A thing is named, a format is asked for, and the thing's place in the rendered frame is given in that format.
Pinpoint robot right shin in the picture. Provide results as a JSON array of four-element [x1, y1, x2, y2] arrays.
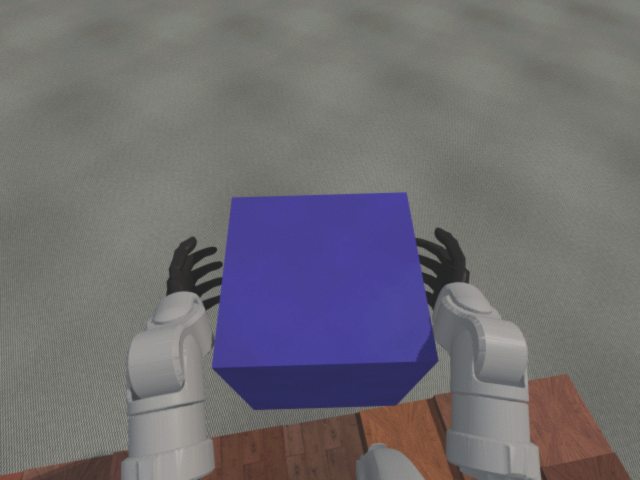
[[367, 443, 387, 452]]

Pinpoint robot right forearm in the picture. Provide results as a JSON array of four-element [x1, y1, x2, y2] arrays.
[[432, 282, 542, 480]]

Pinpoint carton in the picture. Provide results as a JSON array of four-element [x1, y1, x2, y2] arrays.
[[212, 192, 439, 410]]

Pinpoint robot left forearm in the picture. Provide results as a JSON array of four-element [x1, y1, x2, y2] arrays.
[[121, 291, 215, 480]]

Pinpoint left robot hand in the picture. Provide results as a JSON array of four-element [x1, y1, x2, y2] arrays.
[[166, 237, 223, 310]]

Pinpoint right robot hand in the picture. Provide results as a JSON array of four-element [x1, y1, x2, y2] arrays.
[[415, 228, 470, 310]]

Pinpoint robot right thigh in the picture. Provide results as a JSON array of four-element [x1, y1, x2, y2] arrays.
[[356, 448, 425, 480]]

